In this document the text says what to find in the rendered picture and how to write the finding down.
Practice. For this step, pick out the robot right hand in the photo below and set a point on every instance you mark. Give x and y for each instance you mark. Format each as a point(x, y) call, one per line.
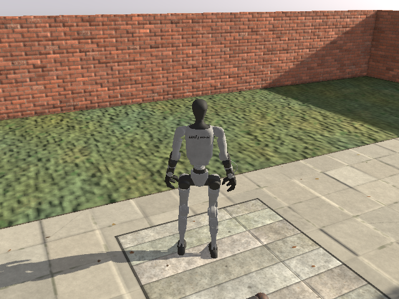
point(231, 182)

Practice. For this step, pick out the left robot upper arm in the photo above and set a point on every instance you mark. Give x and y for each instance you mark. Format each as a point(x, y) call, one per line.
point(179, 132)

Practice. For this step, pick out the robot left thigh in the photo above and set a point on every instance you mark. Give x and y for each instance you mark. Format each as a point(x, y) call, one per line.
point(184, 183)

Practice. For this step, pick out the robot left forearm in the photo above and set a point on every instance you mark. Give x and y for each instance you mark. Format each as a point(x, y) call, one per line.
point(171, 166)

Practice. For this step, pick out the robot right forearm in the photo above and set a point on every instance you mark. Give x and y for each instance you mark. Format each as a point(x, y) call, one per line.
point(228, 167)

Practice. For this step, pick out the right robot upper arm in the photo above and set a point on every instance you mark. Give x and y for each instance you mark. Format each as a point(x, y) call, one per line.
point(219, 132)

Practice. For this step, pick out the robot left hand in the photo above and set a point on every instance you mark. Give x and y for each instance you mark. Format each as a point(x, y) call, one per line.
point(170, 179)

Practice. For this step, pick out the right robot foot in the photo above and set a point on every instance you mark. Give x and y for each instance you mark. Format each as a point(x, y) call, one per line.
point(214, 253)

